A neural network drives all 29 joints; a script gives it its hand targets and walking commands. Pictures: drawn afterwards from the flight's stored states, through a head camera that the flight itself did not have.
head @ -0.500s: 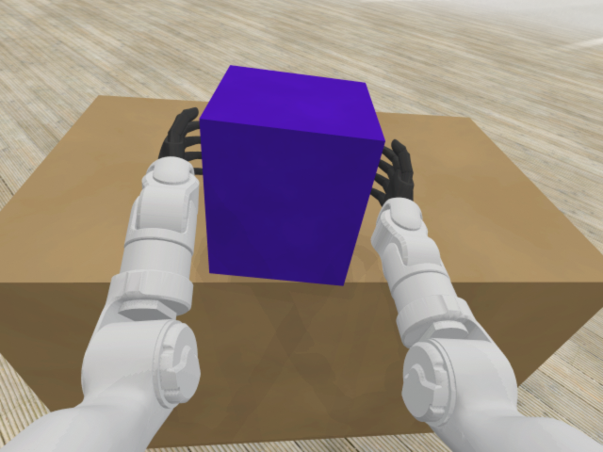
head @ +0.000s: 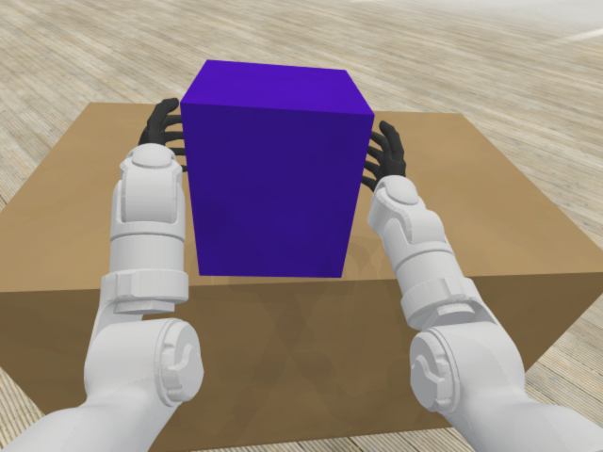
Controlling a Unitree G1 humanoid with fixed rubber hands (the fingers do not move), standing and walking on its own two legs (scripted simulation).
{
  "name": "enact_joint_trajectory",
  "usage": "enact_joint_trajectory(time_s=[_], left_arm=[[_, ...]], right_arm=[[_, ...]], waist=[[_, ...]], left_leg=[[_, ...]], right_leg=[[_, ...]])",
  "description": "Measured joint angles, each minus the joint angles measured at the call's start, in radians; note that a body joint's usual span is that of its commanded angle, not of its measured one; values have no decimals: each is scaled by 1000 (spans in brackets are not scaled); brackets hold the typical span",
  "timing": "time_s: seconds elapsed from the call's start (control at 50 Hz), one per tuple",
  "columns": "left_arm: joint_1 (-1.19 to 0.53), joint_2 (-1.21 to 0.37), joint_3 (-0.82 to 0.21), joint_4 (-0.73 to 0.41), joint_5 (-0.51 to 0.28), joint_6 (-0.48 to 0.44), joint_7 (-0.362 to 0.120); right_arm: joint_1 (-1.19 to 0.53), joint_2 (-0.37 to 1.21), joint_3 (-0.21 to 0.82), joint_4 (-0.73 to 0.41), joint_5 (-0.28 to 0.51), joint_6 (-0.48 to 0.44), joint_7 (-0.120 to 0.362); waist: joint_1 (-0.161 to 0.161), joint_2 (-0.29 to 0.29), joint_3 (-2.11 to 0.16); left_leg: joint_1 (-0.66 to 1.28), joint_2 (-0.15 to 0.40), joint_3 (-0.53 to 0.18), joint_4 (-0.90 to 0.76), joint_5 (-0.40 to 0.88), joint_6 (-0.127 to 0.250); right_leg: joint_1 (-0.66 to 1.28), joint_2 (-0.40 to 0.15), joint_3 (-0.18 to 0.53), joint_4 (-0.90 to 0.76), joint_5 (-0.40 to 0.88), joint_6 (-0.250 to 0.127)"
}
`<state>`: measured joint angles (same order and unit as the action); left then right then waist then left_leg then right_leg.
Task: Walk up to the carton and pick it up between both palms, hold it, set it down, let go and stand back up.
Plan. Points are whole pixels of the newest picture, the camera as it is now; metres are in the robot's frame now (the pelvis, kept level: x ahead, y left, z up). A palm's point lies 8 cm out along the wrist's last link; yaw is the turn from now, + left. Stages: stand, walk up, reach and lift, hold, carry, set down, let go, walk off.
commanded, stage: reach and lift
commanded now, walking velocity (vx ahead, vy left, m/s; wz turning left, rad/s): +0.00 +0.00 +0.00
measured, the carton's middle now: (274, 169) +0.46 -0.02 +0.18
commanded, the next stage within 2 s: hold in 1.26 s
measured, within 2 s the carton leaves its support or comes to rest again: neither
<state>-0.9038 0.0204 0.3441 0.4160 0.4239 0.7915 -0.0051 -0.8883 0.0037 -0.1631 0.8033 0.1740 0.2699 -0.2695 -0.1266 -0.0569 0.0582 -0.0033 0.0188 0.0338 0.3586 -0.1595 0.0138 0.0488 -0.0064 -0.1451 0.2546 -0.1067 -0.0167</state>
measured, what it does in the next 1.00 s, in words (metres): stands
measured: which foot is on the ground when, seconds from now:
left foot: down 0.00-1.00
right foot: down 0.00-1.00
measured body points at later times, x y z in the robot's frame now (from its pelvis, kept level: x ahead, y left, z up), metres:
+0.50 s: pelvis +0.00 -0.02 +0.00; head -0.08 +0.00 +0.44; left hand +0.41 +0.14 +0.30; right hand +0.39 -0.16 +0.29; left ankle +0.04 +0.10 -0.75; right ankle +0.04 -0.11 -0.75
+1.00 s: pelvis +0.02 +0.00 +0.00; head -0.07 +0.01 +0.44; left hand +0.40 +0.13 +0.30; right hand +0.39 -0.17 +0.29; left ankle +0.04 +0.10 -0.75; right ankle +0.04 -0.11 -0.75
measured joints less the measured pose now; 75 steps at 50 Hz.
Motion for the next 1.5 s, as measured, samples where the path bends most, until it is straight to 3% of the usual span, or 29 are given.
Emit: enact_joint_trajectory(time_s=[0.16, 0.4, 0.56, 0.76, 0.94, 1.0, 1.1, 1.24, 1.4, 1.5], left_arm=[[2, -10, -2, 4, -38, 11, 36], [-196, 74, 110, 164, 26, 48, -42], [-208, 130, 55, 236, -12, 41, -60], [-64, 103, -23, 92, -94, 76, -28], [-36, 38, -20, -78, -95, 170, 24], [-62, 28, 3, -88, -84, 186, 28], [-141, 44, 29, -25, -64, 196, 16], [-250, 94, 35, 149, -54, 171, 6], [-302, 152, 32, 320, -96, 112, -9], [-279, 164, 16, 349, -127, 89, -3]], right_arm=[[3, -9, 10, -61, 17, 66, -42], [-227, -17, -56, 68, -34, 172, -24], [-236, -14, -53, 81, -31, 202, -27], [-113, -60, 122, -78, 134, 268, -124], [-120, -130, 170, -161, 220, 350, -121], [-143, -139, 171, -151, 219, 380, -114], [-195, -140, 151, -87, 190, 423, -91], [-280, -128, 109, 21, 130, 455, -74], [-364, -113, 38, 127, 83, 464, -74], [-363, -110, 57, 115, 104, 454, -93]], waist=[[7, 12, -43], [19, 3, -94], [10, 12, -118], [-19, 21, -125], [-3, 57, -132], [8, 68, -143], [30, 70, -172], [56, 56, -225], [43, 42, -259], [30, 46, -269]], left_leg=[[-19, 11, -3, 11, -1, -9], [-36, 3, -13, -45, 37, -8], [-71, -1, -46, -40, 36, -26], [-72, 3, -53, 14, -19, -20], [-78, 3, -33, 38, -36, -10], [-75, 2, -28, 33, -33, -8], [-78, 5, -25, 17, -16, -13], [-121, 11, -36, 0, 14, -27], [-179, 11, -76, 0, 33, -39], [-197, 11, -93, 3, 34, -46]], right_leg=[[-25, 11, 5, 19, -5, -12], [-73, 15, 20, 30, -3, -21], [-88, 20, 6, 18, -10, -29], [-55, 30, 12, -1, -24, -17], [-66, 31, 45, 15, -28, -7], [-69, 31, 54, 19, -26, -7], [-82, 35, 63, 20, -17, -13], [-134, 47, 63, 26, -4, -30], [-182, 59, 48, 32, -1, -44], [-190, 64, 44, 20, 4, -49]])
